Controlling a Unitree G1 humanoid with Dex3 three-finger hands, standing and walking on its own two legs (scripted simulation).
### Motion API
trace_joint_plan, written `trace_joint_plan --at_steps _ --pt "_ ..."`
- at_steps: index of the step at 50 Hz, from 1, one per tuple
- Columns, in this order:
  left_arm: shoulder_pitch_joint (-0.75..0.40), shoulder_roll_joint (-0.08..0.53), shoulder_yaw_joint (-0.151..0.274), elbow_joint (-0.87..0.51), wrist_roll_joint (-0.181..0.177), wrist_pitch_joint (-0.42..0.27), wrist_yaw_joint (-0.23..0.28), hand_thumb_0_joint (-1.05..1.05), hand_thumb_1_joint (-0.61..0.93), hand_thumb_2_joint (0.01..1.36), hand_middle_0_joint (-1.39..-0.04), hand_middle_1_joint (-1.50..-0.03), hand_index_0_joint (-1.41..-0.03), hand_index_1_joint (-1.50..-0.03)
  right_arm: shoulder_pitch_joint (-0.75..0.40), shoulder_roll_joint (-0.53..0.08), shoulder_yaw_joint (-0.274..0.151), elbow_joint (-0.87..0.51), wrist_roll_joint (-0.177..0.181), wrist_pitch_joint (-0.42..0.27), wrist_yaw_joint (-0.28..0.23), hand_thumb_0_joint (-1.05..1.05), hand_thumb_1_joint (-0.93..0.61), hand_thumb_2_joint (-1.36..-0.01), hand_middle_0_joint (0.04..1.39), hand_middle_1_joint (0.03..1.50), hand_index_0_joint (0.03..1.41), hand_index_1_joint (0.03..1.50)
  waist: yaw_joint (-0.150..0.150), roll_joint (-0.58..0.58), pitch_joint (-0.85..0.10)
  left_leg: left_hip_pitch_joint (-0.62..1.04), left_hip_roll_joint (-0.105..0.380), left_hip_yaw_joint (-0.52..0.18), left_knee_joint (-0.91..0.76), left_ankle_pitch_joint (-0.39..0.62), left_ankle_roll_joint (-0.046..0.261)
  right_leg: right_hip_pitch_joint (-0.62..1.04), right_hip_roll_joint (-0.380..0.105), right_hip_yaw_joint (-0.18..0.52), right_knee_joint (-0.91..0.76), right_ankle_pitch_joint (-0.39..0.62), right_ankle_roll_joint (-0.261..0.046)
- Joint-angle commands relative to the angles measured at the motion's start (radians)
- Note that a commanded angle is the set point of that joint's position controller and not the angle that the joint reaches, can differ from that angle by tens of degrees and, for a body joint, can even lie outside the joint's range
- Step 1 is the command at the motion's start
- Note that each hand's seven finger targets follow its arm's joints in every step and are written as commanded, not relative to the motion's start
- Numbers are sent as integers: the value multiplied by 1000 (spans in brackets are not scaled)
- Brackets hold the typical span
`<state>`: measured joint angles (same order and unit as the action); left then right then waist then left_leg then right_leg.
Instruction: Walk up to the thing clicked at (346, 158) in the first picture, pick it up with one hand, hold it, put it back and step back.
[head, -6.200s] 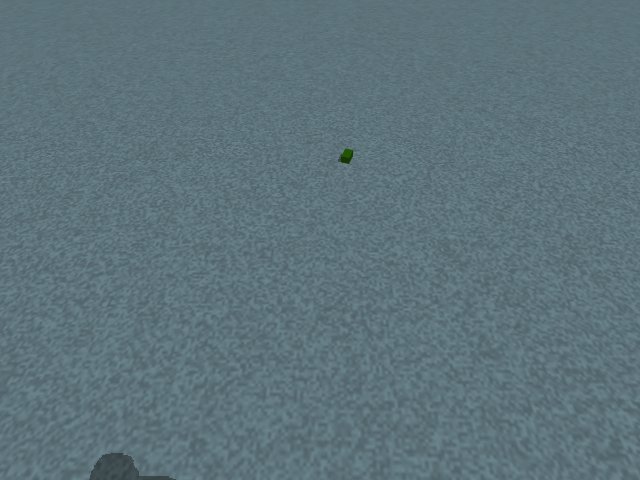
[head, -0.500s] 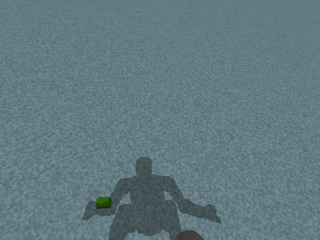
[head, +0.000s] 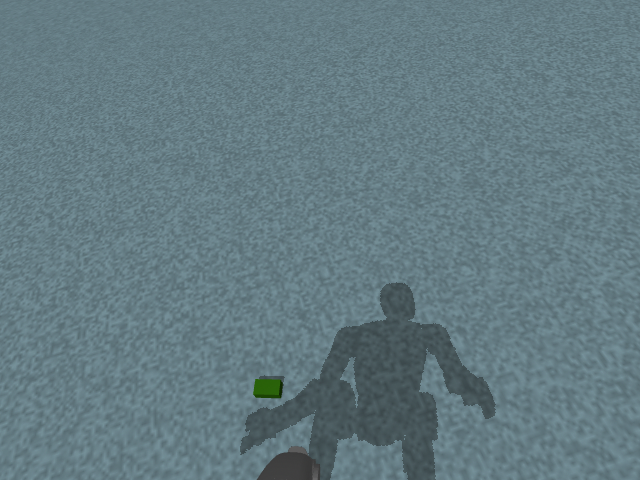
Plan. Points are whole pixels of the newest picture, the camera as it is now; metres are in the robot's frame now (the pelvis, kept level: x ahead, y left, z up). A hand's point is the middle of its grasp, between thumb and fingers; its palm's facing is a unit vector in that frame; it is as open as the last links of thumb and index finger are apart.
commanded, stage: walk up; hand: left
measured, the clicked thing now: (268, 388) +0.45 +0.28 -0.74
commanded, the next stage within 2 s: stand in 1.68 s
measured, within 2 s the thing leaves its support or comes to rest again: neither
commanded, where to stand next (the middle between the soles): +0.07 +0.07 m, yaw -1 degrees
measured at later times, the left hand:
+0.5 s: hand out of the picture +0.10 +0.33 -0.15, palm faces -0.03 -0.90 -0.43, open 7.4 cm
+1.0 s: hand out of the picture +0.12 +0.32 -0.14, palm faces +0.00 -0.95 -0.31, open 7.4 cm
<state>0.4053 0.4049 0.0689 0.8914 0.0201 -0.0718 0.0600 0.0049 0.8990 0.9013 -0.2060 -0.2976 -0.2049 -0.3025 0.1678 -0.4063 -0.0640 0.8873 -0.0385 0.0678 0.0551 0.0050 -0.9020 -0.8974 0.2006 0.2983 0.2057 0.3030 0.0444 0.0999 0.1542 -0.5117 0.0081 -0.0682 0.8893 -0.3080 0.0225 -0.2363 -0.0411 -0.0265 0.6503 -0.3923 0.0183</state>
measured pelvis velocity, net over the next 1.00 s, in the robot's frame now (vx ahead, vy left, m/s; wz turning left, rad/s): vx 0.03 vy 0.07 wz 0.01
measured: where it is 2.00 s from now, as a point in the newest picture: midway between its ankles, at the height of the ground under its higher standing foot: outside the picture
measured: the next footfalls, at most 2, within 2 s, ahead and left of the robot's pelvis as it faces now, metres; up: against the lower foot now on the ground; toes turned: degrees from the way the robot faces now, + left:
left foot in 0.08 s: +0.08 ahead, +0.17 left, +0.00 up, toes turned +1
right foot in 0.44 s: +0.11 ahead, -0.07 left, +0.00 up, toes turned -3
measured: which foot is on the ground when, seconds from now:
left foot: up 0.00-0.06, down 0.08-1.00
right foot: down 0.00-0.12, up 0.14-0.42, down 0.44-1.00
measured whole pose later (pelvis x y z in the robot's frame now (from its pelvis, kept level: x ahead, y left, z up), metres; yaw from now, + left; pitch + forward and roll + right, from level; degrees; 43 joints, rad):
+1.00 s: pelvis +0.03 +0.07 +0.02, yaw +1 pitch -3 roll +0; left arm 0.07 0.36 -0.01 1.12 -0.01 -0.01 -0.01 0.00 0.90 0.90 -0.20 -0.30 -0.20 -0.30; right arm 0.09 -0.35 0.01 1.13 0.00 -0.02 0.02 0.01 -0.90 -0.90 0.20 0.30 0.21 0.30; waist 0.01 -0.03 0.07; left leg -0.16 -0.03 0.02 0.41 -0.21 0.03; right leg -0.20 -0.05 -0.04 0.40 -0.15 0.03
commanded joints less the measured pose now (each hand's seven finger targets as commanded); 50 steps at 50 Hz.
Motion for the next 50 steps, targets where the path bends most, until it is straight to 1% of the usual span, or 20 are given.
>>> trace_joint_plan --at_steps 1,3,5,6,7,8,11,15,18,21,22,23,24,25,26,28,31,33,36,50 --pt "88 285 68 -71 -10 -12 20 0 900 900 -200 -300 -200 -300 -103 -155 -54 -133 0 -42 -6 0 -900 -900 200 300 200 300 33 -299 -129 -28 9 64 -131 -67 16 178 -236 206 -68 745 -186" --pt "30 305 59 -89 -15 -6 20 0 900 900 -200 -300 -200 -300 -49 -152 -60 -115 6 -48 -4 0 -900 -900 200 300 200 300 -18 -283 -151 165 -6 94 -241 -6 32 52 -222 166 -12 662 -177" --pt "23 239 29 -108 -23 -5 18 0 900 900 -200 -300 -200 -300 115 -227 -90 -62 1 -63 -15 0 -900 -900 200 300 200 300 -111 -96 -273 519 24 -14 -386 138 100 -129 -111 61 298 484 -91" --pt "49 157 3 -127 -28 -10 17 0 900 900 -200 -300 -200 -300 146 -292 -112 -74 -8 -67 -24 0 -900 -900 200 300 200 300 -128 127 -333 701 239 -323 -378 323 181 -367 3 6 484 35 -30" --pt "1 219 18 -117 -27 -1 30 0 900 900 -200 -300 -200 -300 154 -323 -116 -77 31 -62 -26 0 -900 -900 200 300 200 300 -146 137 -361 644 365 -480 -438 308 313 -397 33 -6 525 -254 -42" --pt "-35 252 14 -98 -17 4 37 0 900 900 -200 -300 -200 -300 124 -309 -115 -74 40 -54 -26 0 -900 -900 200 300 200 300 -132 92 -285 513 393 -494 -474 192 348 -376 -7 43 532 -273 -47" --pt "-10 231 20 -61 -24 5 12 0 900 900 -200 -300 -200 -300 -16 -203 -64 -117 32 -56 -41 0 -900 -900 200 300 200 300 -61 -1 -107 281 214 -173 -424 324 229 -303 -37 55 458 -156 -51" --pt "-28 185 17 -44 -27 1 -2 0 900 900 -200 -300 -200 -300 -30 -197 -41 -99 31 -70 -46 0 -900 -900 200 300 200 300 -53 76 -110 246 185 -122 -400 499 198 -196 -19 -2 238 -30 -28" --pt "-36 192 21 -30 -20 12 0 0 900 900 -200 -300 -200 -300 -51 -212 -43 -115 31 -63 -47 0 -900 -900 200 300 200 300 -48 106 -147 197 203 -135 -386 421 205 -108 4 -19 162 7 -29" --pt "-52 188 24 -9 -6 12 -6 0 900 900 -200 -300 -200 -300 -98 -188 -28 -115 43 -52 -44 0 -900 -900 200 300 200 300 -10 31 -175 96 172 -125 -320 211 143 70 34 -5 -42 158 -47" --pt "-79 208 28 -16 2 8 -5 0 900 900 -200 -300 -200 -300 -97 -166 -17 -112 48 -51 -44 0 -900 -900 200 300 200 300 0 -24 -174 46 154 -110 -293 148 104 113 6 49 -99 184 -65" --pt "-111 236 32 -25 15 3 -5 0 900 900 -200 -300 -200 -300 -91 -130 -4 -106 53 -53 -43 0 -900 -900 200 300 200 300 3 -139 -166 -37 108 -86 -234 72 52 146 -111 231 -171 158 -107" --pt "-152 279 34 -33 12 -3 -7 0 900 900 -200 -300 -200 -300 -71 -119 0 -87 56 -51 -45 0 -900 -900 200 300 200 300 -16 -225 -170 30 2 -20 -103 -85 7 35 -301 467 -291 97 -210" --pt "-254 320 37 -45 8 2 -11 0 900 900 -200 -300 -200 -300 -44 -173 -24 -55 45 -46 -55 0 -900 -900 200 300 200 300 -43 -272 -157 140 14 11 5 -247 1 -103 -379 497 -282 118 -293" --pt "-306 286 28 -54 3 5 -16 0 900 900 -200 -300 -200 -300 4 -187 -31 -22 40 -47 -54 0 -900 -900 200 300 200 300 -73 -245 -144 220 38 -4 -23 -213 2 -170 -343 438 -251 124 -278" --pt "-329 230 5 -47 -2 11 -20 0 900 900 -200 -300 -200 -300 9 -182 -28 9 47 -64 -45 0 -900 -900 200 300 200 300 -94 -199 -145 265 25 8 -244 -48 20 -151 -211 232 -198 163 -159" --pt "-297 182 -10 -12 -14 20 -34 0 900 900 -200 -300 -200 -300 -38 -196 -15 29 33 -89 -49 0 -900 -900 200 300 200 300 -37 -121 -202 265 137 -163 -459 88 57 -60 -64 103 -59 199 -54" --pt "-285 181 -11 29 -15 30 -43 0 900 900 -200 -300 -200 -300 -100 -206 -2 44 39 -98 -46 0 -900 -900 200 300 200 300 -10 -130 -187 152 162 -187 -465 -17 68 47 -41 85 -130 73 -50" --pt "-351 183 -15 52 -20 31 -51 0 900 900 -200 -300 -200 -300 -78 -181 15 93 37 -102 -48 0 -900 -900 200 300 200 300 -33 -122 -180 171 113 -123 -531 -10 27 81 -72 114 -164 106 -62" --pt "-381 161 -37 190 -27 35 -57 0 900 900 -200 -300 -200 -300 -154 -160 26 186 40 -107 -54 0 -900 -900 200 300 200 300 -30 -54 -181 333 117 -62 -611 216 3 117 -95 82 -333 280 -26"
